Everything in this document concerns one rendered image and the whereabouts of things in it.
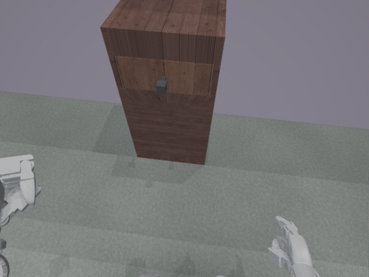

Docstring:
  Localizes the robot right forearm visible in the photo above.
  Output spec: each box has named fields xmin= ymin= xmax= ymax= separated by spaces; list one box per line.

xmin=289 ymin=263 xmax=319 ymax=277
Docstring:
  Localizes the cabinet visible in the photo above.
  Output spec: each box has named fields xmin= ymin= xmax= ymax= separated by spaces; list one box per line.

xmin=100 ymin=0 xmax=227 ymax=165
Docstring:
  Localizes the handle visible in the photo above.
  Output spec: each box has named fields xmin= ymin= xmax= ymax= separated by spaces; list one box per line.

xmin=156 ymin=76 xmax=167 ymax=94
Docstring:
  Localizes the right robot hand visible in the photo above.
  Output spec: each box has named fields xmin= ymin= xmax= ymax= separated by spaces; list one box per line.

xmin=268 ymin=216 xmax=312 ymax=272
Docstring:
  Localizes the drawer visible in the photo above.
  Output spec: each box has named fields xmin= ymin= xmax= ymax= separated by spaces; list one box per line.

xmin=115 ymin=56 xmax=214 ymax=96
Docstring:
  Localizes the left robot hand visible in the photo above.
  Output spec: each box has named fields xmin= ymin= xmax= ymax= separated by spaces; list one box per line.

xmin=0 ymin=154 xmax=41 ymax=233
